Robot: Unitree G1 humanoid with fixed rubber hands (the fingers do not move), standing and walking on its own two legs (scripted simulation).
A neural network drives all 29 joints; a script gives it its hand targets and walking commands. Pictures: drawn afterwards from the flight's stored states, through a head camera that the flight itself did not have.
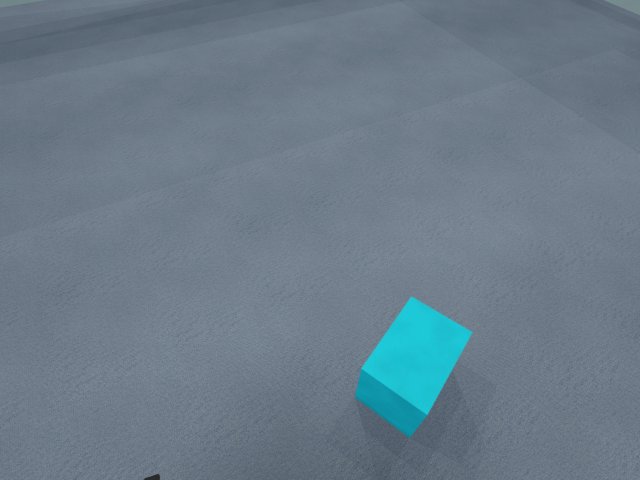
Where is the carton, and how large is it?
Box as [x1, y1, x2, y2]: [355, 296, 471, 437]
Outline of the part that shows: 411,296 361,368 355,397 409,437 427,414 471,333 469,330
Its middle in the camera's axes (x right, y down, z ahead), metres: +0.27 +0.36 +1.14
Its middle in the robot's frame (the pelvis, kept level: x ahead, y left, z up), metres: +0.49 -0.26 -0.65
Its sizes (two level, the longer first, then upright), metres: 0.271 0.191 0.241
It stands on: the floor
